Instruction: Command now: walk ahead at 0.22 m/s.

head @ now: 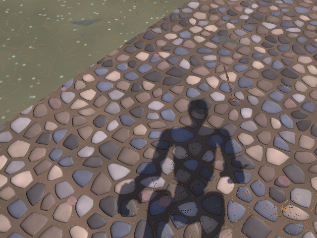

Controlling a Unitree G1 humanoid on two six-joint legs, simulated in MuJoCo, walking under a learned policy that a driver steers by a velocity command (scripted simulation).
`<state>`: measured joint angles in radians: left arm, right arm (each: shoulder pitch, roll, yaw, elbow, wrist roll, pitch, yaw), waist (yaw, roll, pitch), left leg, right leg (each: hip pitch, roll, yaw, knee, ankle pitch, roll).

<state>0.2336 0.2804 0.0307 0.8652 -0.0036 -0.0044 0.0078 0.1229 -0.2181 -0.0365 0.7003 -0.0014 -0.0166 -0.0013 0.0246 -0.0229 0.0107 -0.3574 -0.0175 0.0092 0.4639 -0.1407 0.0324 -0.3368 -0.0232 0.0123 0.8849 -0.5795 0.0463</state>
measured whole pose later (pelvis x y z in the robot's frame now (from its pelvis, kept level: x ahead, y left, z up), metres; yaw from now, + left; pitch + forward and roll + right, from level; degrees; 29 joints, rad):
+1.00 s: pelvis +0.14 -0.04 +0.00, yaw -26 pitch +1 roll +1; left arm 0.15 0.31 0.07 0.65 -0.02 0.07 -0.01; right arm 0.10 -0.31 -0.07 0.83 0.01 0.01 -0.02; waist -0.01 0.00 0.08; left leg -0.22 0.08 0.16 0.45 -0.23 -0.02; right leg -0.36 -0.05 -0.03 0.66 -0.30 0.03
